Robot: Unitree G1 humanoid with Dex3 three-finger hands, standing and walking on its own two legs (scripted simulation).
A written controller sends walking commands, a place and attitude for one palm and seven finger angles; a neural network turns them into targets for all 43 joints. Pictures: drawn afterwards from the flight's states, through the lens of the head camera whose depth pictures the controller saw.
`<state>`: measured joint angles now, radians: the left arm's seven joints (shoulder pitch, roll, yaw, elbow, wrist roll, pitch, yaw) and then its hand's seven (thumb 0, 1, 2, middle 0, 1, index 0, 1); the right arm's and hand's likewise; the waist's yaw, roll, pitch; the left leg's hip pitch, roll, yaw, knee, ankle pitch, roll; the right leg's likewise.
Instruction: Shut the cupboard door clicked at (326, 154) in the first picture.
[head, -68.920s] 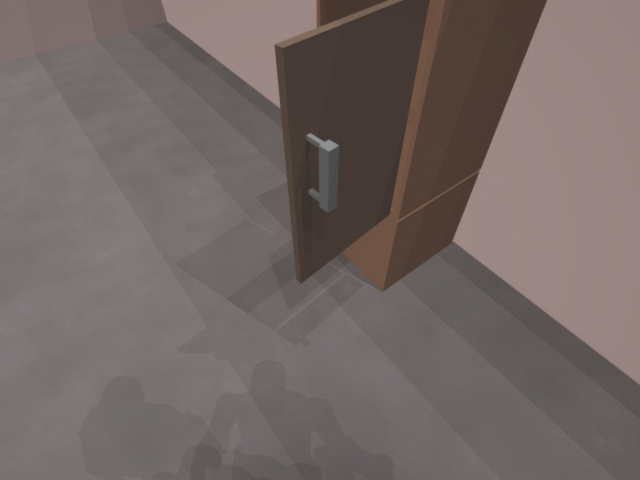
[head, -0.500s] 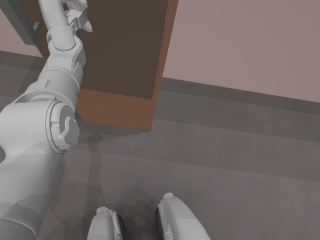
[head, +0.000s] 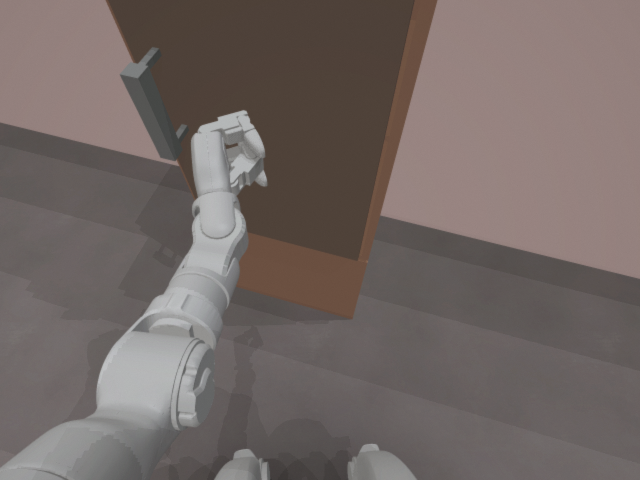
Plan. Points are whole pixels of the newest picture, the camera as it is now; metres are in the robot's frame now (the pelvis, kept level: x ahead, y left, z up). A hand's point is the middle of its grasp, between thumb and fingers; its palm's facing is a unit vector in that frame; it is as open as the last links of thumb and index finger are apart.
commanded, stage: draw the hand back to the body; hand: left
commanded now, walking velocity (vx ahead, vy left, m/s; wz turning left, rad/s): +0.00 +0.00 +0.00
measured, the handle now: (162, 106) +0.62 +0.17 +0.07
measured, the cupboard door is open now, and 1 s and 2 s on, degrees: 0 0 0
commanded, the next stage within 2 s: step back with the hand held close in 1.60 s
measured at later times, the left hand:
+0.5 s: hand (172, 211) +0.37 +0.11 +0.15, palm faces +0.09 -1.00 -0.02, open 3.1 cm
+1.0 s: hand out of the picture +0.24 +0.23 +0.20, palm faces +0.28 -0.92 -0.29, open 4.4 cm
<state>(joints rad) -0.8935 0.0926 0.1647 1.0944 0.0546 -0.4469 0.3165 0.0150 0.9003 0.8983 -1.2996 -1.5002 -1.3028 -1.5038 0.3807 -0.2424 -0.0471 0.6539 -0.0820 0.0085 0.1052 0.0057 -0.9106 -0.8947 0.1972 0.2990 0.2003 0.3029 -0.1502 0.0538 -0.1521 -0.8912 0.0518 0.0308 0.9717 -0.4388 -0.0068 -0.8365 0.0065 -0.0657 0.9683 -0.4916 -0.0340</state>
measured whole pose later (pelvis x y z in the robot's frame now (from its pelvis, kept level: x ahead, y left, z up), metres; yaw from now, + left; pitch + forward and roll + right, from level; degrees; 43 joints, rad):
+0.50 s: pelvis -0.01 +0.00 +0.04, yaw +0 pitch +7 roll +0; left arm -0.36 0.12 0.09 0.53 -0.11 -0.32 0.10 0.02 0.90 0.90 -1.29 -1.49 -1.29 -1.50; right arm 0.33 -0.26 -0.02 0.62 0.02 0.00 0.00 0.01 -0.91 -0.89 0.20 0.30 0.20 0.30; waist -0.04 0.05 -0.11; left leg -0.52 0.05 0.04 0.74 -0.34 -0.01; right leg -0.47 0.01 -0.06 0.74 -0.39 -0.04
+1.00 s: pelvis +0.00 +0.02 +0.07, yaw +0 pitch -4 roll +0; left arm 0.23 0.28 0.14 -0.16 -0.06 -0.08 0.08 0.01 0.90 0.90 -0.74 -0.89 -0.74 -0.89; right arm 0.18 -0.21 0.06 0.57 0.03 -0.01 -0.07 0.01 -0.91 -0.89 0.20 0.30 0.20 0.30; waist 0.04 0.07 -0.01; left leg -0.14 0.00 0.05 0.42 -0.22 0.02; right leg -0.09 -0.02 -0.05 0.41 -0.26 0.00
